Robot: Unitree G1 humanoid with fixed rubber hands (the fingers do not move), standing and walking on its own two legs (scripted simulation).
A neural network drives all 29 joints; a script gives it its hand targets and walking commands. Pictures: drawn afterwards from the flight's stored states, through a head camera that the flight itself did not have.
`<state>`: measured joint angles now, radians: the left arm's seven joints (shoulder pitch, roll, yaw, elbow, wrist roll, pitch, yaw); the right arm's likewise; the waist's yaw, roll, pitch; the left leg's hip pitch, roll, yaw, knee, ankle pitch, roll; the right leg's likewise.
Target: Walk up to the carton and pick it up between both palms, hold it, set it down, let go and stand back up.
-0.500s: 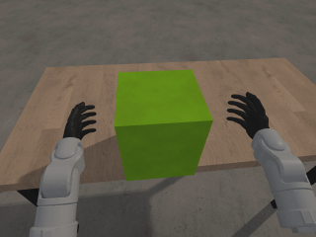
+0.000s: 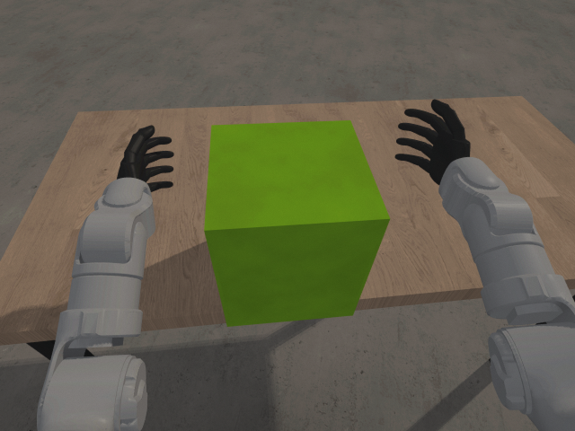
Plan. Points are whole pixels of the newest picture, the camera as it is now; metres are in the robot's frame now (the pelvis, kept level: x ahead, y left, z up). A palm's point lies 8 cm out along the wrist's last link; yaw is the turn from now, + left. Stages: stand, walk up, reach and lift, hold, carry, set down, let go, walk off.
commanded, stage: reach and lift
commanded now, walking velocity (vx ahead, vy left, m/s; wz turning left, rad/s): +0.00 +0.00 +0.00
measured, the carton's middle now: (287, 226) +0.41 +0.03 +0.05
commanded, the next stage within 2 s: none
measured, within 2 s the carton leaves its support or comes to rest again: neither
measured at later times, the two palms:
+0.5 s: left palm (153, 189) +0.41 +0.22 +0.12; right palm (445, 182) +0.42 -0.20 +0.14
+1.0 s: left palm (184, 218) +0.42 +0.19 +0.05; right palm (421, 204) +0.43 -0.18 +0.09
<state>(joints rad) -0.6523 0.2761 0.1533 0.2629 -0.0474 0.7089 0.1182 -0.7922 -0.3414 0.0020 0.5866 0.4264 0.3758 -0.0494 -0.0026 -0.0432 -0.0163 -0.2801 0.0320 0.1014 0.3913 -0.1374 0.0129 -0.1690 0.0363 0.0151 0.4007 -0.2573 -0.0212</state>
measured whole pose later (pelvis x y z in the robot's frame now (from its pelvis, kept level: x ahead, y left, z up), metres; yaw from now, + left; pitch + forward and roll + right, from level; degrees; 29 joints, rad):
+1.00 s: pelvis +0.00 +0.00 +0.00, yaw -1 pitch +16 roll -1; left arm -0.78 0.19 0.09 1.05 -0.06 -0.09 0.12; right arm -0.84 -0.28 0.11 1.09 0.43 -0.07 0.01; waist 0.00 -0.04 -0.19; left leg -0.58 0.05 0.10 0.39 -0.09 0.01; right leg -0.47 0.05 0.02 0.40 -0.21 -0.02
